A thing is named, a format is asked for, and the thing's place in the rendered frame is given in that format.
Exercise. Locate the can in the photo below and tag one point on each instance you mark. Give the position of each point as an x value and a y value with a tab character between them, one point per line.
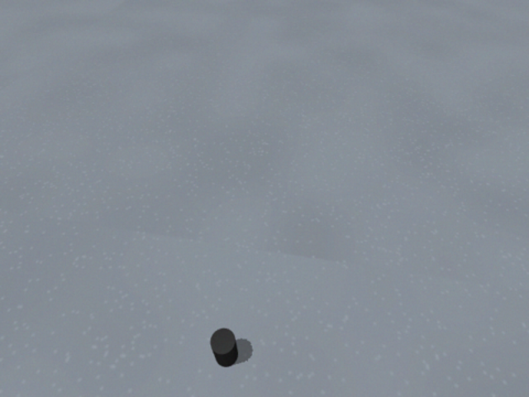
223	344

